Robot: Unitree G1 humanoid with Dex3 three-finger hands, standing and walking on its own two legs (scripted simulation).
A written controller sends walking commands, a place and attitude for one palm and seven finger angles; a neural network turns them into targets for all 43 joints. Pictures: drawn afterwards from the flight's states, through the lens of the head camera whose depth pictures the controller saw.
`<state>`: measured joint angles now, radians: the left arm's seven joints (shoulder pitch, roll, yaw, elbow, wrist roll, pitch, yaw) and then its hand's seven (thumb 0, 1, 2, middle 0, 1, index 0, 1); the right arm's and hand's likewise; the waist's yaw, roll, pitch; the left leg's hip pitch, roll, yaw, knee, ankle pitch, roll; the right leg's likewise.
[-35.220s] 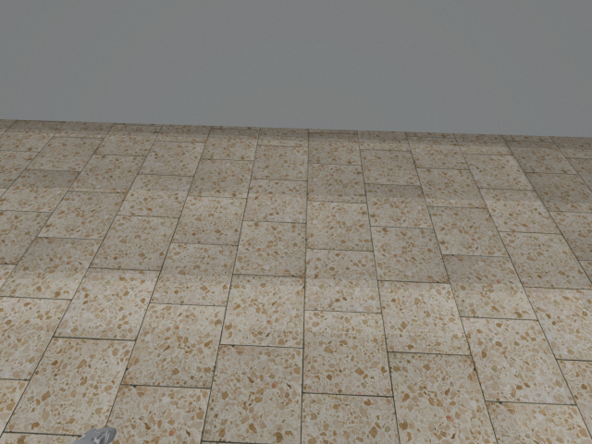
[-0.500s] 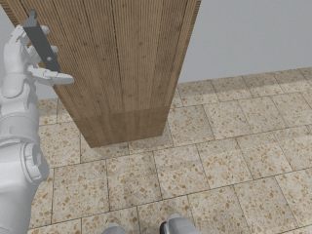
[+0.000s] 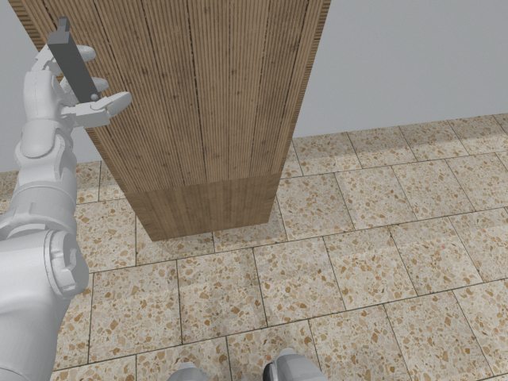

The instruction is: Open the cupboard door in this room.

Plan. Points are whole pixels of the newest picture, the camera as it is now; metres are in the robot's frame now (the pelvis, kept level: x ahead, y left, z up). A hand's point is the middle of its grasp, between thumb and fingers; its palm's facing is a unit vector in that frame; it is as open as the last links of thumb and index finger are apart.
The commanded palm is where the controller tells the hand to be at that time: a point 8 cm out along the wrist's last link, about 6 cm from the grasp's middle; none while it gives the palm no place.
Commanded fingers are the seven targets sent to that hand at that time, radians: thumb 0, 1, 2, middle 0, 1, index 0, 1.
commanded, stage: close the thumb around the handle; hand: left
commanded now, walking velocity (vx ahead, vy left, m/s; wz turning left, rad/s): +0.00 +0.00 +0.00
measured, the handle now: (81, 70) +0.58 +0.22 +0.12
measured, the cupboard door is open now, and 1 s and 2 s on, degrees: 0 20 39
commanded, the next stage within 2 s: pull the door open along its arc in 0.32 s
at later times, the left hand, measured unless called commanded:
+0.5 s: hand (96, 97) +0.53 +0.19 +0.11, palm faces +0.11 -0.99 -0.01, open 6.0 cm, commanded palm +0.49 +0.24 +0.11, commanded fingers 0.00 0.90 0.90 -0.40 -1.35 -0.40 -1.35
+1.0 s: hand (127, 163) +0.40 +0.14 +0.11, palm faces +0.29 -0.95 +0.10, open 6.4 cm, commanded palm +0.34 +0.17 +0.11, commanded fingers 0.00 0.90 0.90 -0.40 -1.35 -0.40 -1.35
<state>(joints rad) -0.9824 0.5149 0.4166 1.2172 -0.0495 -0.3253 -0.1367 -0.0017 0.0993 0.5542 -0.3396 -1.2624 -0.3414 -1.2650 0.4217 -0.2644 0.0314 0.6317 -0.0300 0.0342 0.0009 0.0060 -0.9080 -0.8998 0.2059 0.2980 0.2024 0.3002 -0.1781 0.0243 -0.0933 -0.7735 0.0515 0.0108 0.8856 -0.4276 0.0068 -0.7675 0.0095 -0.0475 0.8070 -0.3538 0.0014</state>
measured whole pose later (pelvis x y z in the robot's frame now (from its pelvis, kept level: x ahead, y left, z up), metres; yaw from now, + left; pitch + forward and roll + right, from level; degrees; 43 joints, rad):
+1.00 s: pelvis +0.02 +0.00 +0.02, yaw +0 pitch +10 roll -1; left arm -0.29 0.05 0.16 0.37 -0.12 -0.19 0.24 0.02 0.64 0.73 -0.33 -1.35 -0.34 -1.31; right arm 0.30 -0.23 -0.01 0.59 -0.01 -0.01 0.04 0.01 -0.91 -0.90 0.20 0.30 0.20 0.30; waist -0.04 0.04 -0.11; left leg -0.52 0.04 0.03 0.75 -0.41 0.00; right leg -0.54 0.00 -0.03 0.71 -0.35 0.00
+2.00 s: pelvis +0.00 -0.04 +0.03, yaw +4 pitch +1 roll +0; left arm -0.02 -0.11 -0.21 0.10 0.06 -0.01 0.63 0.01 -0.27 0.40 -0.31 -1.21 -0.31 -1.21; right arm 0.17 -0.19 -0.01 0.64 -0.07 0.04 -0.01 0.01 -0.91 -0.90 0.20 0.30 0.20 0.30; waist 0.00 0.05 -0.05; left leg -0.35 0.03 -0.04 0.67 -0.35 -0.04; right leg -0.36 0.00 -0.10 0.68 -0.35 -0.05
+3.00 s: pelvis -0.01 -0.02 +0.02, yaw +2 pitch +0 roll +0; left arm 0.16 0.03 -0.19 -0.07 -0.04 -0.08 0.16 -0.01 -0.50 0.30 -0.14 -0.30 -0.14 -0.30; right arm 0.22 -0.20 0.05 0.54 -0.02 -0.04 -0.02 0.02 -0.91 -0.90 0.20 0.30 0.20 0.30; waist 0.01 0.03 -0.03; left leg -0.35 0.02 0.01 0.70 -0.36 -0.02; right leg -0.38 -0.01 -0.05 0.71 -0.34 -0.02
